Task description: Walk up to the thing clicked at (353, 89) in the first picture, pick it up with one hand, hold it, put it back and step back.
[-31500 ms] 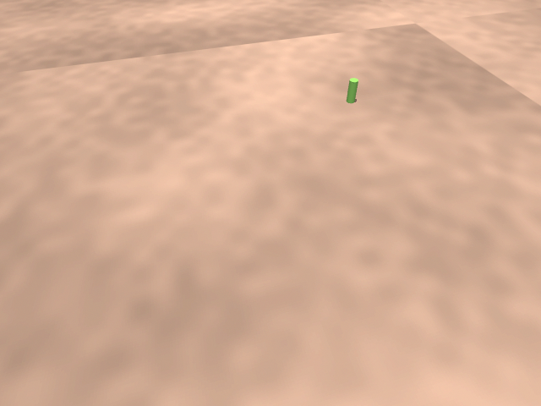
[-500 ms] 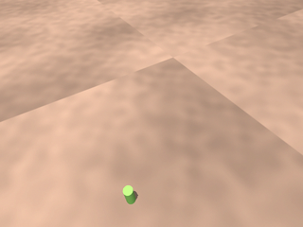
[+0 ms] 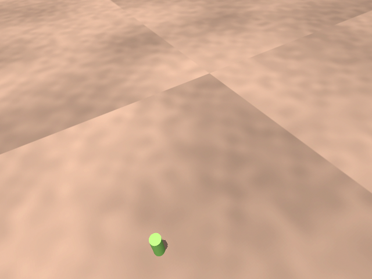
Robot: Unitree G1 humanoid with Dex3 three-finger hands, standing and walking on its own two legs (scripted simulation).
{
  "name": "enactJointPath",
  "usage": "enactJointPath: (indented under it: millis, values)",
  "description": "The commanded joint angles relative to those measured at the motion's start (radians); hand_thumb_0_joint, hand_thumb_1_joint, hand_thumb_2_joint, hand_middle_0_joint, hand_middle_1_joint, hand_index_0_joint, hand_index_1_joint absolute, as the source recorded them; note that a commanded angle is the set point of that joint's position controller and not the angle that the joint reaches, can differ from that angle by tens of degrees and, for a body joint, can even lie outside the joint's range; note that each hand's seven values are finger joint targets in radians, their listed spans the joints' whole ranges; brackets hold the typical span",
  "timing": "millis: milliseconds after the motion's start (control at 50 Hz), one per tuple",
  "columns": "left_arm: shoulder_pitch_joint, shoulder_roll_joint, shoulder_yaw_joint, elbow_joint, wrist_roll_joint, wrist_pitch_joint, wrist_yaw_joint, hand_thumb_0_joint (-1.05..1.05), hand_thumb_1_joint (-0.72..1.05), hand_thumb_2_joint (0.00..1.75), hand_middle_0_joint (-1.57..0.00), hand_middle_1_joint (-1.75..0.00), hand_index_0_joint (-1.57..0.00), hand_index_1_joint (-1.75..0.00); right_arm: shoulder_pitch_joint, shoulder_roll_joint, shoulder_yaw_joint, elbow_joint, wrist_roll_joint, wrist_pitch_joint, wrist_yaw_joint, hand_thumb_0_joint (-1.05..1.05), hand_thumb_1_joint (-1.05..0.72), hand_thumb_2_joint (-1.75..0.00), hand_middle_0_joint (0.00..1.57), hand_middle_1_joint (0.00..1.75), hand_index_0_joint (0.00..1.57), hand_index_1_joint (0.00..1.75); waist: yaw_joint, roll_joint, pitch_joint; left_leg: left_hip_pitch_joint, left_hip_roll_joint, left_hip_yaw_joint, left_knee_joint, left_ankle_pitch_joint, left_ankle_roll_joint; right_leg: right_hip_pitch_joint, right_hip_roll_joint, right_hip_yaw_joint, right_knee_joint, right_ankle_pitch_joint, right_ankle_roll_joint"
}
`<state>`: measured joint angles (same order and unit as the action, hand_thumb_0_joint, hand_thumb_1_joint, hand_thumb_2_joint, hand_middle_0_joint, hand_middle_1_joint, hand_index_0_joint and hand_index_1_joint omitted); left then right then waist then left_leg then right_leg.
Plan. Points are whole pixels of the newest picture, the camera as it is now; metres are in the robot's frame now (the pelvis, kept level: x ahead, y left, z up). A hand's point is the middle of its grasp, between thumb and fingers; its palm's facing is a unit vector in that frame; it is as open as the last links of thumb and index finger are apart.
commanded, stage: stand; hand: left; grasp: from the side
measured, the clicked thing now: (157, 245) +0.44 +0.20 -0.70
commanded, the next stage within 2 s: step back in 0.16 s
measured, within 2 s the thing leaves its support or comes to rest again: neither
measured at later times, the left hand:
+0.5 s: hand out of the picture +0.09 +0.30 -0.18, palm faces -0.06 -0.92 -0.38, open 7.4 cm
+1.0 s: hand out of the picture -0.01 +0.29 -0.16, palm faces -0.10 -0.91 -0.40, open 7.4 cm
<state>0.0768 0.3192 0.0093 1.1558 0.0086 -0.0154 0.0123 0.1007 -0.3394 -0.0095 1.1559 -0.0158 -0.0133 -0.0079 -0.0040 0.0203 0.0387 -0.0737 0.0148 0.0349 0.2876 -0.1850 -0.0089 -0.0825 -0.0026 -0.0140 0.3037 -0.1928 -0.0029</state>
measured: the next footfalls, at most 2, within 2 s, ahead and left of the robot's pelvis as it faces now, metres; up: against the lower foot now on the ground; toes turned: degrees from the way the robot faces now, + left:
left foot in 0.48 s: -0.04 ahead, +0.14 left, +0.00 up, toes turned -2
right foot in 0.90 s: -0.09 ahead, -0.08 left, +0.00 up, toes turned +1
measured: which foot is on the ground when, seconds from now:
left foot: down 0.00-0.32, up 0.34-0.46, down 0.48-0.92, up 0.94-1.00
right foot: down 0.00-0.50, up 0.52-0.88, down 0.90-1.00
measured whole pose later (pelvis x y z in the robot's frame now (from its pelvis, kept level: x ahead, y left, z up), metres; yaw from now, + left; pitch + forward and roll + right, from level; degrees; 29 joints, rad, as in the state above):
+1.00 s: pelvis -0.13 +0.04 -0.03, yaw -5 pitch -2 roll +0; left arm 0.14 0.35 0.06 0.85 0.03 0.03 0.01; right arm 0.11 -0.37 -0.05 0.90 0.00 0.05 -0.02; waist 0.00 0.03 0.19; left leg -0.41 -0.06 -0.06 0.97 -0.52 0.01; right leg -0.27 0.05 0.08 0.65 -0.33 -0.03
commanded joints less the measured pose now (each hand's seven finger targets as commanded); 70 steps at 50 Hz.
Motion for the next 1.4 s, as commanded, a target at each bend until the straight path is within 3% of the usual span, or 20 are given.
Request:
enactJointPath:
  millis: [0, 200, 340, 420, 460, 480, 520, 600, 780, 860, 880, 920, 940, 1020, 1160, 1220, 1260, 1280, 1300, 1380]
  values:
    - [-0.037, 0.209, 0.04, -0.053, 0.002, -0.017, 0.009, 0.0, 0.9, 0.9, -0.2, -0.3, -0.2, -0.3, -0.031, -0.196, -0.036, -0.058, 0.0, -0.017, -0.013, 0.0, -0.9, -0.9, 0.2, 0.3, 0.2, 0.3, 0.001, -0.029, -0.063, 0.003, 0.12, -0.095, -0.039, 0.161, 0.022, 0.002, -0.132, 0.098, -0.04, 0.196, -0.011]
    - [0.017, 0.288, 0.084, -0.14, -0.019, -0.003, 0.017, 0.0, 0.9, 0.9, -0.2, -0.3, -0.2, -0.3, -0.037, -0.223, -0.062, -0.126, 0.017, 0.013, -0.005, 0.0, -0.9, -0.9, 0.2, 0.3, 0.2, 0.3, -0.003, -0.059, -0.053, -0.06, 0.074, -0.076, 0.185, 0.319, 0.045, -0.05, -0.144, 0.133, 0.09, 0.509, -0.065]
    - [-0.048, 0.34, 0.107, -0.277, 0.022, 0.015, 0.02, 0.0, 0.9, 0.9, -0.2, -0.3, -0.2, -0.3, 0.058, -0.209, -0.085, -0.196, 0.006, 0.056, 0.009, 0.0, -0.9, -0.9, 0.2, 0.3, 0.2, 0.3, -0.017, -0.212, -0.126, -0.197, -0.041, -0.092, 0.596, -0.357, 0.049, -0.114, -0.358, 0.295, 0.097, 0.488, -0.272]
    - [-0.095, 0.296, 0.089, -0.321, 0.019, 0.034, 0.017, 0.0, 0.9, 0.9, -0.2, -0.3, -0.2, -0.3, 0.106, -0.215, -0.098, -0.209, 0.011, 0.036, 0.01, 0.0, -0.9, -0.9, 0.2, 0.3, 0.2, 0.3, -0.045, -0.146, -0.131, -0.136, -0.027, -0.059, 0.316, -0.027, 0.049, -0.13, -0.199, 0.138, 0.273, 0.426, -0.145]
    - [-0.091, 0.246, 0.078, -0.352, -0.006, 0.048, 0.019, 0.0, 0.9, 0.9, -0.2, -0.3, -0.2, -0.3, 0.087, -0.303, -0.119, -0.23, -0.015, 0.026, -0.001, 0.0, -0.9, -0.9, 0.2, 0.3, 0.2, 0.3, -0.047, 0.13, -0.089, -0.081, 0.175, -0.323, 0.118, 0.503, 0.11, -0.278, 0.03, 0.055, 0.549, 0.102, -0.032]
    - [-0.087, 0.218, 0.076, -0.352, -0.003, 0.059, 0.026, 0.0, 0.9, 0.9, -0.2, -0.3, -0.2, -0.3, 0.112, -0.325, -0.125, -0.231, -0.023, 0.019, -0.005, 0.0, -0.9, -0.9, 0.2, 0.3, 0.2, 0.3, -0.049, 0.177, -0.076, -0.003, 0.273, -0.443, 0.101, 0.649, 0.177, -0.413, 0.118, 0.113, 0.651, -0.394, -0.028]
    - [-0.014, 0.211, 0.069, -0.348, 0.002, 0.068, 0.033, 0.0, 0.9, 0.9, -0.2, -0.3, -0.2, -0.3, 0.098, -0.34, -0.128, -0.255, -0.02, 0.017, -0.012, 0.0, -0.9, -0.9, 0.2, 0.3, 0.2, 0.3, -0.034, 0.138, -0.09, -0.002, 0.299, -0.392, 0.154, 0.817, 0.195, -0.433, 0.12, 0.191, 0.806, -0.454, -0.03]
    - [0.028, 0.251, 0.089, -0.324, -0.003, 0.067, 0.033, 0.0, 0.9, 0.9, -0.2, -0.3, -0.2, -0.3, -0.011, -0.29, -0.114, -0.309, -0.017, 0.011, -0.032, 0.0, -0.9, -0.9, 0.2, 0.3, 0.2, 0.3, 0.017, 0.148, -0.065, -0.024, 0.22, -0.275, 0.201, 0.641, 0.213, -0.459, 0.115, 0.227, 0.915, -0.303, -0.015]
    - [0.021, 0.225, 0.107, -0.392, 0.013, 0.035, 0.013, 0.0, 0.9, 0.9, -0.2, -0.3, -0.2, -0.3, 0.097, -0.287, -0.116, -0.333, -0.004, 0.014, -0.031, 0.0, -0.9, -0.9, 0.2, 0.3, 0.2, 0.3, -0.039, 0.115, -0.119, 0.103, 0.207, -0.258, 0.276, 0.562, 0.222, -0.356, 0.045, 0.093, 0.478, -0.274, 0.012]
    - [0.144, 0.218, 0.115, -0.341, 0.022, 0.023, 0.011, 0.0, 0.9, 0.9, -0.2, -0.3, -0.2, -0.3, 0.034, -0.277, -0.106, -0.354, 0.012, 0.031, -0.021, 0.0, -0.9, -0.9, 0.2, 0.3, 0.2, 0.3, 0.023, 0.075, -0.174, -0.05, 0.15, -0.198, 0.39, 0.41, 0.147, -0.078, 0.024, 0.066, 0.088, 0.07, -0.032]
    - [0.143, 0.279, 0.128, -0.345, 0.031, 0.016, 0.014, 0.0, 0.9, 0.9, -0.2, -0.3, -0.2, -0.3, 0.017, -0.246, -0.096, -0.365, 0.024, 0.03, -0.019, 0.0, -0.9, -0.9, 0.2, 0.3, 0.2, 0.3, 0.025, -0.033, -0.19, -0.203, 0.086, -0.174, 0.458, 0.253, 0.099, 0.036, -0.069, 0.228, 0.138, 0.293, -0.073]
    - [0.061, 0.388, 0.143, -0.393, 0.027, 0.019, 0.013, 0.0, 0.9, 0.9, -0.2, -0.3, -0.2, -0.3, 0.003, -0.209, -0.088, -0.371, 0.019, 0.042, -0.034, 0.0, -0.9, -0.9, 0.2, 0.3, 0.2, 0.3, 0.055, -0.297, -0.09, -0.358, -0.117, -0.119, 0.802, -0.473, 0.016, -0.124, -0.395, 0.578, 0.084, 0.511, -0.338]
    - [0.034, 0.37, 0.144, -0.415, 0.023, 0.017, 0.013, 0.0, 0.9, 0.9, -0.2, -0.3, -0.2, -0.3, 0.037, -0.245, -0.101, -0.351, 0.013, 0.046, -0.037, 0.0, -0.9, -0.9, 0.2, 0.3, 0.2, 0.3, 0.035, -0.252, -0.039, -0.317, -0.085, -0.173, 0.896, -0.486, 0.0, -0.216, -0.401, 0.588, 0.088, 0.487, -0.356]
    - [-0.007, 0.265, 0.127, -0.436, 0.019, 0.026, 0.02, 0.0, 0.9, 0.9, -0.2, -0.3, -0.2, -0.3, 0.082, -0.231, -0.084, -0.316, 0.02, 0.039, -0.029, 0.0, -0.9, -0.9, 0.2, 0.3, 0.2, 0.3, 0.008, -0.166, -0.027, -0.368, -0.144, -0.176, 0.919, -0.353, -0.008, -0.136, -0.186, 0.27, 0.148, 0.487, -0.224]
    - [0.064, 0.28, 0.125, -0.464, 0.025, 0.047, 0.018, 0.0, 0.9, 0.9, -0.2, -0.3, -0.2, -0.3, 0.097, -0.214, -0.081, -0.342, 0.006, 0.025, -0.028, 0.0, -0.9, -0.9, 0.2, 0.3, 0.2, 0.3, 0.027, -0.245, -0.115, -0.29, -0.04, -0.078, 0.404, -0.305, -0.008, 0.038, -0.184, 0.263, 0.225, 0.443, -0.19]
    - [0.037, 0.276, 0.114, -0.478, 0.008, 0.065, 0.007, 0.0, 0.9, 0.9, -0.2, -0.3, -0.2, -0.3, 0.158, -0.213, -0.098, -0.317, -0.012, 0.012, -0.022, 0.0, -0.9, -0.9, 0.2, 0.3, 0.2, 0.3, -0.01, -0.177, -0.121, -0.102, -0.036, -0.064, 0.107, 0.038, 0.018, -0.098, -0.122, 0.225, 0.33, 0.267, -0.108]
    - [0.068, 0.209, 0.103, -0.482, 0.003, 0.068, 0.008, 0.0, 0.9, 0.9, -0.2, -0.3, -0.2, -0.3, 0.087, -0.36, -0.129, -0.343, -0.035, 0.008, -0.016, 0.0, -0.9, -0.9, 0.2, 0.3, 0.2, 0.3, 0.013, 0.198, -0.077, 0.01, 0.296, -0.52, 0.027, 0.197, 0.152, -0.469, 0.123, 0.124, 0.599, -0.343, -0.027]
    - [0.003, 0.256, 0.125, -0.479, 0.019, 0.066, 0.028, 0.0, 0.9, 0.9, -0.2, -0.3, -0.2, -0.3, 0.087, -0.413, -0.141, -0.358, -0.025, 0.008, -0.012, 0.0, -0.9, -0.9, 0.2, 0.3, 0.2, 0.3, -0.05, 0.21, -0.045, -0.2, 0.414, -0.592, 0.019, 0.224, 0.271, -0.379, 0.119, 0.198, 0.784, -0.481, -0.004]
    - [-0.013, 0.278, 0.129, -0.47, 0.026, 0.066, 0.03, 0.0, 0.9, 0.9, -0.2, -0.3, -0.2, -0.3, 0.054, -0.396, -0.142, -0.362, -0.024, 0.004, -0.016, 0.0, -0.9, -0.9, 0.2, 0.3, 0.2, 0.3, -0.047, 0.188, -0.005, -0.28, 0.409, -0.596, -0.001, 0.162, 0.3, -0.355, 0.106, 0.237, 0.901, -0.44, -0.008]
    - [0.155, 0.254, 0.135, -0.407, 0.005, 0.072, 0.009, 0.0, 0.9, 0.9, -0.2, -0.3, -0.2, -0.3, -0.038, -0.264, -0.105, -0.387, -0.022, -0.007, -0.023, 0.0, -0.9, -0.9, 0.2, 0.3, 0.2, 0.3, 0.065, 0.12, -0.003, -0.133, 0.194, -0.258, 0.084, 0.311, 0.167, -0.443, 0.151, 0.252, 1.007, -0.253, -0.009]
